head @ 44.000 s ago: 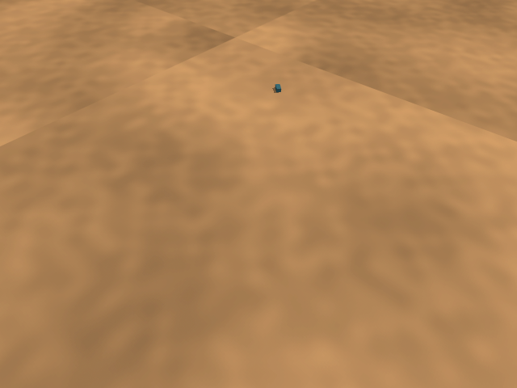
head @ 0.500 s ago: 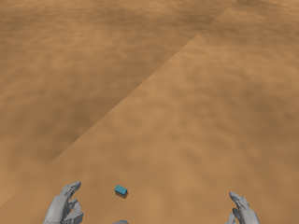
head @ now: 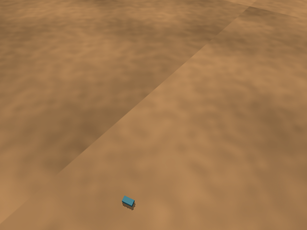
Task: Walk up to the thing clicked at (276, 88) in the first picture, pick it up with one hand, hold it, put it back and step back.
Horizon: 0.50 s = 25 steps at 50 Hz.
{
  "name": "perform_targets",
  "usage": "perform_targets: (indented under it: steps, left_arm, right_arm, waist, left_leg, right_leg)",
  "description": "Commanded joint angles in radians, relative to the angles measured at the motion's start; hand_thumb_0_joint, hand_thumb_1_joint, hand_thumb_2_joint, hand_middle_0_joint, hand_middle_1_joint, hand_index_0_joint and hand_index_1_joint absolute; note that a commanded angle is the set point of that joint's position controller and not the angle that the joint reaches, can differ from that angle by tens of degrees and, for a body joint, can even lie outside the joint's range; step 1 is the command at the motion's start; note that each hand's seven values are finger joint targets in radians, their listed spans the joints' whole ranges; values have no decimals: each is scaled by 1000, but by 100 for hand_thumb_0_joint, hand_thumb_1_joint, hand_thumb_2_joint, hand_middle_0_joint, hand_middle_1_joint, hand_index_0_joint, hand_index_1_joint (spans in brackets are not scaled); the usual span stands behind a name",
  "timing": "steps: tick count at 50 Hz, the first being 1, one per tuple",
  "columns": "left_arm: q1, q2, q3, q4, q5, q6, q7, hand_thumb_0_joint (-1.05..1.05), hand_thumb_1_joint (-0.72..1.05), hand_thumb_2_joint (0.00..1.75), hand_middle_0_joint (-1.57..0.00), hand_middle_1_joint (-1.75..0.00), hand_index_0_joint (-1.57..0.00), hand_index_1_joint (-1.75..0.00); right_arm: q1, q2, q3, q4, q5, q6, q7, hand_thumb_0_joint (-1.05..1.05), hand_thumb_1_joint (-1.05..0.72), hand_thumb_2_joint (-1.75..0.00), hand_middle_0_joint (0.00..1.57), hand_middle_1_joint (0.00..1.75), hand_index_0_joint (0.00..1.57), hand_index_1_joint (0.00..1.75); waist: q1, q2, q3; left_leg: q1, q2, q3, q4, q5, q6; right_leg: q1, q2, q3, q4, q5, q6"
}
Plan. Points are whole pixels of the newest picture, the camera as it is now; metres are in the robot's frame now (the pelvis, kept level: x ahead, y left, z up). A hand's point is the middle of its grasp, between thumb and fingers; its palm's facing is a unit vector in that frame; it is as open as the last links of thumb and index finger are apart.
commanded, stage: stand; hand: left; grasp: from above
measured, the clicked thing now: (128, 201) +0.43 +0.17 -0.75
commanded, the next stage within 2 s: step back in 1.96 s
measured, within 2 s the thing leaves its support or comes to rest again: neither
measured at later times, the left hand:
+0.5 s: hand out of the picture +0.05 +0.23 -0.15, palm faces +0.03 -0.95 -0.32, open 7.4 cm
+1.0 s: hand out of the picture +0.07 +0.23 -0.15, palm faces +0.01 -0.95 -0.32, open 7.4 cm
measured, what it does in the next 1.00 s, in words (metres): stands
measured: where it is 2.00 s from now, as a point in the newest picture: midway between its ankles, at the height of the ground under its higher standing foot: outside the picture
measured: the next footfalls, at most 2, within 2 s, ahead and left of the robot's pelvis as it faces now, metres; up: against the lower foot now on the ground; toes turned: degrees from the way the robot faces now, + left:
none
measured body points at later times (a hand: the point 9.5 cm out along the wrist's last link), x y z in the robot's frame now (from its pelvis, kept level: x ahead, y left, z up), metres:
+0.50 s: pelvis +0.00 -0.01 +0.01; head +0.00 -0.01 +0.46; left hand +0.05 +0.28 -0.13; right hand +0.06 -0.30 -0.12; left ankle +0.03 +0.12 -0.73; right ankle -0.01 -0.15 -0.73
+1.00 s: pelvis +0.01 -0.01 +0.02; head +0.02 -0.01 +0.47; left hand +0.07 +0.28 -0.12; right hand +0.08 -0.30 -0.13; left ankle +0.03 +0.12 -0.73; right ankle +0.00 -0.15 -0.73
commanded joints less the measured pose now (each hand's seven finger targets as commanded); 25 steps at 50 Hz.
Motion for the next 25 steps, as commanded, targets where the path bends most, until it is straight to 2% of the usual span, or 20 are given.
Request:
perform_targets:
  steps: [1, 4, 8, 9, 11, 13, 15, 18, 23, 25]
  left_arm:
    - [-45, 182, 38, -26, -1, -40, 20, 0, 90, 90, -20, -30, -20, -30]
    - [-49, 189, 35, 3, -4, -41, 19, 0, 90, 90, -20, -30, -20, -30]
    - [-63, 192, 31, 37, -1, -41, 18, 0, 90, 90, -20, -30, -20, -30]
    - [-66, 190, 29, 44, -1, -42, 17, 0, 90, 90, -20, -30, -20, -30]
    - [-79, 196, 29, 53, -1, -42, 17, 0, 90, 90, -20, -30, -20, -30]
    - [-84, 198, 28, 61, -3, -44, 17, 0, 90, 90, -20, -30, -20, -30]
    - [-87, 205, 28, 70, -4, -43, 15, 0, 90, 90, -20, -30, -20, -30]
    - [-98, 206, 26, 78, -6, -44, 13, 0, 90, 90, -20, -30, -20, -30]
    - [-116, 222, 29, 87, -9, -44, 11, 0, 90, 90, -20, -30, -20, -30]
    - [-116, 219, 26, 96, -9, -42, 9, 0, 90, 90, -20, -30, -20, -30]
  right_arm:
    - [-45, -188, -42, -44, 5, -26, -21, 0, -90, -90, 20, 30, 20, 30]
    - [-44, -193, -41, -23, 8, -26, -22, 0, -90, -90, 20, 30, 20, 30]
    - [-57, -196, -39, -1, 9, -20, -19, 0, -90, -90, 20, 30, 20, 30]
    - [-66, -191, -38, 2, 10, -21, -18, 0, -90, -90, 20, 30, 20, 30]
    - [-66, -193, -37, 12, 10, -19, -16, 0, -90, -90, 20, 30, 20, 30]
    - [-64, -197, -37, 19, 11, -18, -15, 0, -90, -90, 20, 30, 20, 30]
    - [-66, -195, -33, 26, 10, -15, -12, 0, -90, -90, 20, 30, 20, 30]
    - [-78, -197, -30, 32, 13, -20, -11, 0, -90, -90, 20, 30, 20, 30]
    - [-80, -207, -25, 46, 13, -18, -12, 0, -90, -90, 20, 30, 20, 30]
    - [-77, -212, -24, 52, 15, -18, -11, 0, -90, -90, 20, 30, 20, 30]
  waist:
    - [-12, 18, -35]
    - [-15, 9, -36]
    - [-14, 4, -2]
    - [-12, -4, -10]
    - [-16, -3, 7]
    - [-19, -12, -5]
    - [-18, -4, 12]
    - [-16, -2, -1]
    - [-16, 12, -16]
    - [-20, 9, -1]
  left_leg:
    - [78, 89, -116, -191, 107, 32]
    - [107, 91, -108, -214, 123, 31]
    - [94, 89, -107, -248, 52, 25]
    - [111, 89, -104, -244, 92, 23]
    - [100, 88, -103, -258, 70, 19]
    - [115, 90, -98, -251, 87, 23]
    - [98, 90, -102, -272, 49, 21]
    - [118, 95, -100, -272, 109, 19]
    - [120, 100, -97, -280, 124, 20]
    - [113, 100, -98, -289, 95, 18]
  right_leg:
    - [18, -46, 53, -144, 140, -61]
    - [32, -50, 54, -175, 152, -56]
    - [43, -50, 54, -207, 116, -51]
    - [45, -56, 56, -212, 131, -54]
    - [44, -53, 54, -228, 103, -50]
    - [55, -62, 59, -242, 119, -50]
    - [54, -58, 57, -248, 95, -49]
    - [64, -64, 60, -252, 125, -52]
    - [86, -67, 60, -257, 153, -51]
    - [81, -64, 59, -264, 126, -49]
